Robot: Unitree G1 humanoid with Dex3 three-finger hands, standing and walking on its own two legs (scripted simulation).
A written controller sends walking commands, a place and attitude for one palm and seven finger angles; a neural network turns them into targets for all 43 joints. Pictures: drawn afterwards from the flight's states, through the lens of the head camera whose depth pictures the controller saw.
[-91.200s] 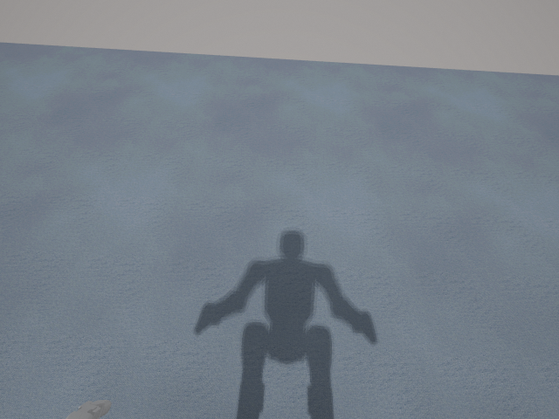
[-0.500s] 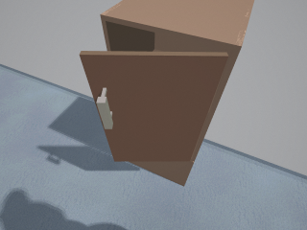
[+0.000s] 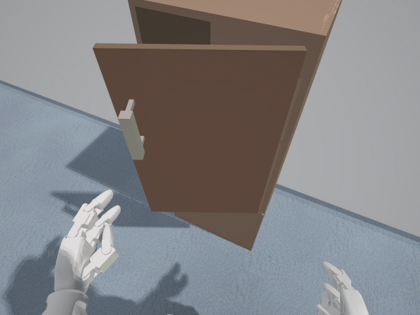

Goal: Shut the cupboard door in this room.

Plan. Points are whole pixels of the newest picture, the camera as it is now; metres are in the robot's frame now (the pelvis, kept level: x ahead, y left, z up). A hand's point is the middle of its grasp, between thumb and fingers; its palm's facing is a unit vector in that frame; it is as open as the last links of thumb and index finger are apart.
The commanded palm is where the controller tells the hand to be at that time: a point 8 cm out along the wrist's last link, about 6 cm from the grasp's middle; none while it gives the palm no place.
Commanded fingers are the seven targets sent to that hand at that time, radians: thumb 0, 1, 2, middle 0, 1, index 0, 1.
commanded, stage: raise the hand and make a fist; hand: left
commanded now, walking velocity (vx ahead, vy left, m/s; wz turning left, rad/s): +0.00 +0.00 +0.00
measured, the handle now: (134, 130) +0.47 +0.19 +0.09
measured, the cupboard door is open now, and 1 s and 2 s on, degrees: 25 25 25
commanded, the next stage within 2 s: bring the fist close to the handle in 1.66 s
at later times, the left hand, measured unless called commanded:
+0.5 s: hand (101, 273) +0.19 +0.19 +0.03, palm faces +0.01 -1.00 -0.03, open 4.5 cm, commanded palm +0.15 +0.24 +0.03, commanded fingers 0.00 0.90 0.90 -0.90 -1.06 -0.90 -1.06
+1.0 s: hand (79, 257) +0.20 +0.22 +0.07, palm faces +0.04 -1.00 -0.05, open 3.1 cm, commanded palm +0.18 +0.27 +0.08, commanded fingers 0.00 0.90 0.90 -1.30 -1.50 -1.30 -1.50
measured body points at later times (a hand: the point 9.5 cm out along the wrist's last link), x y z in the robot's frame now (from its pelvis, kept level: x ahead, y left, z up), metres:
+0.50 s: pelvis -0.03 +0.00 -0.03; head +0.02 +0.00 +0.42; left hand +0.19 +0.25 +0.03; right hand +0.13 -0.22 -0.12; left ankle +0.02 +0.13 -0.70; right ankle -0.01 -0.09 -0.70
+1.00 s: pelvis -0.01 +0.03 -0.01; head +0.02 +0.03 +0.44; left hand +0.19 +0.27 +0.08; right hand +0.19 -0.18 -0.07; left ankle +0.02 +0.13 -0.70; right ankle -0.01 -0.09 -0.70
